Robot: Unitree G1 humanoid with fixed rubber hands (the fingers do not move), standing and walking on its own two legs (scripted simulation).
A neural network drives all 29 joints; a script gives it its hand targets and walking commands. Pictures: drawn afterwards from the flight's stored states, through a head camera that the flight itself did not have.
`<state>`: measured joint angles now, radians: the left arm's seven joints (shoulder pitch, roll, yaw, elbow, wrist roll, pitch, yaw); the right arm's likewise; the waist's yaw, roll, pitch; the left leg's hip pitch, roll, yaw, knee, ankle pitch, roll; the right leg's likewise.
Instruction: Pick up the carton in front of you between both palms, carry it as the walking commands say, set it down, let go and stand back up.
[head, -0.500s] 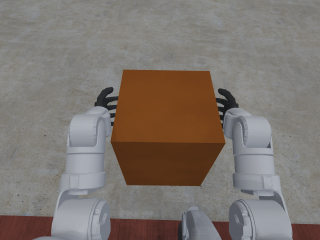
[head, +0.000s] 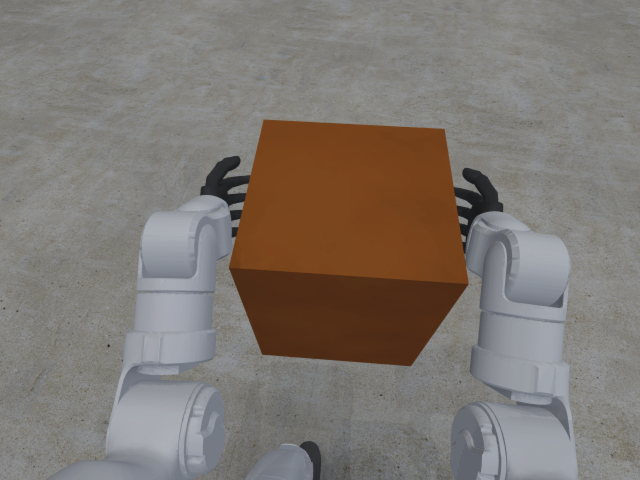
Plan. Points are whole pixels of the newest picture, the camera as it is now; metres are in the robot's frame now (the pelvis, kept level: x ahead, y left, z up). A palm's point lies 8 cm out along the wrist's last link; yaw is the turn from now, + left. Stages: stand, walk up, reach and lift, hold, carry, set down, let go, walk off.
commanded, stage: carry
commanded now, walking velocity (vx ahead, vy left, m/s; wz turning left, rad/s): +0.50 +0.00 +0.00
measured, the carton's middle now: (343, 253) +0.38 +0.03 +0.06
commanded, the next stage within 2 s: none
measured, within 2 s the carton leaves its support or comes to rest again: neither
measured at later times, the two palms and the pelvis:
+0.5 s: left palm (298, 143) +0.72 +0.16 -0.04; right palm (447, 156) +0.71 -0.14 -0.04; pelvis +0.37 +0.02 -0.09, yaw +2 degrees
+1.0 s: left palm (288, 58) +0.96 +0.22 +0.01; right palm (417, 63) +0.96 -0.08 +0.02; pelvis +0.69 +0.07 -0.07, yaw +0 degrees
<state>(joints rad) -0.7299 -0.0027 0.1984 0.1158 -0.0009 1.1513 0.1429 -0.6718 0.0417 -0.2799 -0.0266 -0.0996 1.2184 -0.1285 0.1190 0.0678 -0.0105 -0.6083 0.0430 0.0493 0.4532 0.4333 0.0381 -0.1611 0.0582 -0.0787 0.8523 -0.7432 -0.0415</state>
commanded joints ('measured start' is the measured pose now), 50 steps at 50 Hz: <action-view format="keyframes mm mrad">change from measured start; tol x32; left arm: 1 -610 -1089 -667 -17 -417 15 -292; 50 6 -1020 -786 -469 -292 49 -321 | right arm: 1 -617 892 654 78 317 -17 199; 11 -870 1148 712 -36 569 -52 245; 50 -18 1036 875 -290 403 -30 291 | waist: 1 -120 -137 -338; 4 -136 252 -441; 26 -62 -297 -794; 50 -139 -7 -340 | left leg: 1 420 -3 69 -145 134 13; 3 699 86 -18 -60 -50 7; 4 1035 250 -204 291 422 74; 7 886 330 -600 19 -523 228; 22 747 82 -40 228 358 41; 26 -78 -76 -88 925 -1014 -82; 44 469 -59 184 -65 -503 -35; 47 852 387 -593 -212 -739 203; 50 673 338 -380 -215 -575 156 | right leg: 1 36 -90 53 184 605 -71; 5 -630 -30 108 787 93 -7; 16 -684 -112 42 225 503 0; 23 66 -24 -115 -486 953 -45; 26 772 -497 609 -387 1270 -327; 42 237 -267 3 -521 1099 -46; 47 -521 -43 -24 263 232 59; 50 -555 -176 86 357 327 21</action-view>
